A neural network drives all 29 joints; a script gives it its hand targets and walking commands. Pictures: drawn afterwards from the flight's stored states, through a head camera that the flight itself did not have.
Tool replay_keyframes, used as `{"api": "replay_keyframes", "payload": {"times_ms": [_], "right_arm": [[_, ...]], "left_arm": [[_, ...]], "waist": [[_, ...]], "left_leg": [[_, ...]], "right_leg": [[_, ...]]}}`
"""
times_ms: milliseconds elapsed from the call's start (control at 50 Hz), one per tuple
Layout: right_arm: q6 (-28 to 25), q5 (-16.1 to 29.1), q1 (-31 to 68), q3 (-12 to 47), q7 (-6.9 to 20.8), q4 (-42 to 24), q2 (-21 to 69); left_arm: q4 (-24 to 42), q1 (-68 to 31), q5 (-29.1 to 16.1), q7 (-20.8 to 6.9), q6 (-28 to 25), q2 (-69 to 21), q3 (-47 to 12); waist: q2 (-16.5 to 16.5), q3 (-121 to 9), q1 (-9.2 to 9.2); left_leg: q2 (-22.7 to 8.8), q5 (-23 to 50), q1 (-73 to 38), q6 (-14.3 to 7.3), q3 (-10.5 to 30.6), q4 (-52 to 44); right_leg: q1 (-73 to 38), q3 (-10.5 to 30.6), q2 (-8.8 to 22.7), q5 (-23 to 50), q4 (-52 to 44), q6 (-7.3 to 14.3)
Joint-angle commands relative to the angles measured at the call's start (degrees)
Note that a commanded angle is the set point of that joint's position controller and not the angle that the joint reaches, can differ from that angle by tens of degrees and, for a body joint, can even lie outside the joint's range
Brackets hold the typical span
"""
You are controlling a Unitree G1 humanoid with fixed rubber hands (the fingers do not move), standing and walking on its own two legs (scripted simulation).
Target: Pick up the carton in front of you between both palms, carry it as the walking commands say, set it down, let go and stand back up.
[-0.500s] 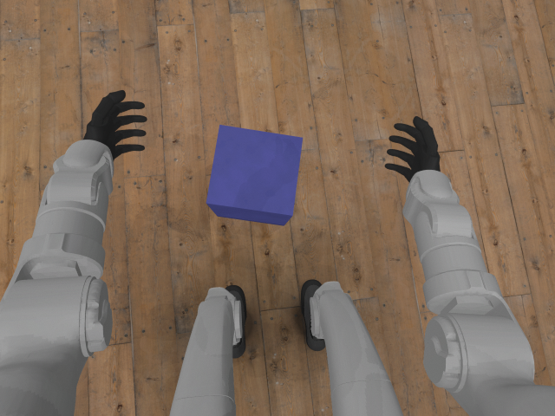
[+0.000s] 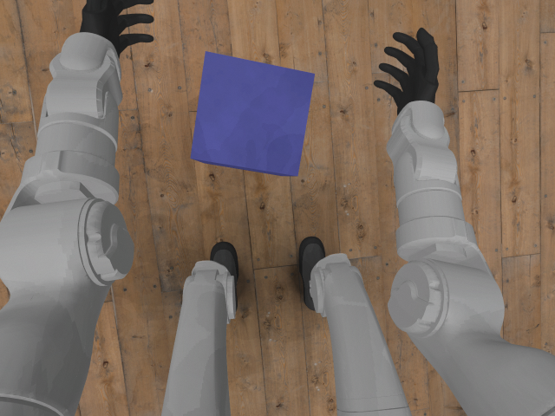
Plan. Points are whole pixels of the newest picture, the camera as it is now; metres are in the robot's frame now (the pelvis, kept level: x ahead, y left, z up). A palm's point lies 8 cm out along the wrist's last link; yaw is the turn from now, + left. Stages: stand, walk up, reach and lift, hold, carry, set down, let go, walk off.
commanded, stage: reach and lift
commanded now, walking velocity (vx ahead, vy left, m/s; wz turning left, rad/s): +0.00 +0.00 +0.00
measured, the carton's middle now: (251, 125) +0.50 +0.02 -0.50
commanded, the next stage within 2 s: none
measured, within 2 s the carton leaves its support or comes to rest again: leaves its support in 1.50 s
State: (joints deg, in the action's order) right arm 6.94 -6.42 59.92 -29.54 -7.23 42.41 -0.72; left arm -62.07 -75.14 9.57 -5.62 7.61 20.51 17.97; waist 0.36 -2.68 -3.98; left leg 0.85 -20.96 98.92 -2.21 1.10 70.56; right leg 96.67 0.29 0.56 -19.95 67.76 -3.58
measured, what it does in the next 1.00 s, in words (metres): lowers itself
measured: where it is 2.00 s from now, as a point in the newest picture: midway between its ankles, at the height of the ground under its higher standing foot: (271, 289)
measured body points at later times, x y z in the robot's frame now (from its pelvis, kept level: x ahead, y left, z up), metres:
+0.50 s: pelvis -0.06 -0.02 -0.21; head +0.31 +0.01 +0.04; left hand +0.53 +0.20 -0.37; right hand +0.48 -0.18 -0.37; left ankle +0.06 +0.10 -0.59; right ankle +0.07 -0.15 -0.59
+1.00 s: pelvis -0.05 -0.02 -0.25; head +0.32 +0.02 -0.01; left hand +0.53 +0.18 -0.43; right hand +0.49 -0.17 -0.43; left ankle +0.06 +0.10 -0.59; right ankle +0.07 -0.15 -0.59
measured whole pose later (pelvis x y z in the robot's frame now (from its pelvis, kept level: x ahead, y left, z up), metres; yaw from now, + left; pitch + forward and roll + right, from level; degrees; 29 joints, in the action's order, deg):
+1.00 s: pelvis -0.05 -0.02 -0.25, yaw -2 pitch +36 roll -5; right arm 2.6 12.9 82.8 -11.9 -11.4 63.7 -11.6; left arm -73.1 -92.1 -12.2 1.0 3.9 29.1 -4.7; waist -3.3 21.9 -2.1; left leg -0.2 -32.7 130.7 -1.1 2.6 127.0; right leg 128.2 0.1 -2.9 -32.4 124.0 -4.4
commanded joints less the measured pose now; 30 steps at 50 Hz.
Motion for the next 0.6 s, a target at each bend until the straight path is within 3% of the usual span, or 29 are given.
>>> {"api": "replay_keyframes", "payload": {"times_ms": [0,100,200,320,420,580], "right_arm": [[-2.6,0.5,6.2,1.1,0.1,-4.2,-4.2],[-3.4,4.7,8.8,6.0,-2.1,-3.7,-6.2],[-2.4,10.6,13.8,11.5,-4.8,-3.9,-8.9],[0.2,15.7,23.2,14.9,-6.7,-3.4,-11.5],[1.1,16.3,29.9,14.7,-6.7,2.8,-12.9],[-1.8,15.4,36.4,13.3,-4.9,12.2,-15.5]], "left_arm": [[4.2,-8.5,-0.4,1.0,-2.1,4.4,0.8],[5.9,-11.8,-6.1,2.5,-3.7,8.6,-3.6],[6.5,-17.0,-13.4,3.2,-3.9,14.1,-10.1],[4.7,-26.3,-17.8,3.2,-2.3,19.2,-14.7],[-2.4,-32.1,-18.9,3.0,-1.3,19.7,-17.9],[-8.6,-36.6,-19.6,3.2,-2.9,19.4,-20.4]], "waist": [[6.3,-52.7,1.21],[4.8,-58.0,1.53],[5.8,-64.5,1.04],[7.4,-63.5,1.49],[7.2,-53.3,0.98],[6.0,-43.1,0.39]], "left_leg": [[1.4,39.3,-41.8,2.0,3.7,5.4],[1.6,32.7,-29.1,2.3,1.9,15.1],[1.3,23.9,-20.6,3.0,-0.1,23.9],[0.0,9.5,-14.5,3.0,-1.8,30.7],[-1.5,-1.1,-9.5,2.3,-1.0,33.8],[-2.7,-0.1,-6.0,2.2,1.8,39.9]], "right_leg": [[-3.1,-5.2,-5.8,18.2,5.4,-1.8],[-5.7,-4.6,-5.8,19.8,15.9,-2.3],[-11.2,-4.3,-5.5,20.0,25.3,-1.8],[-11.6,-4.9,-4.9,9.4,32.3,-1.0],[-5.6,-5.5,-3.7,0.1,36.5,-0.9],[0.1,-5.5,-3.1,0.4,44.3,-1.0]]}}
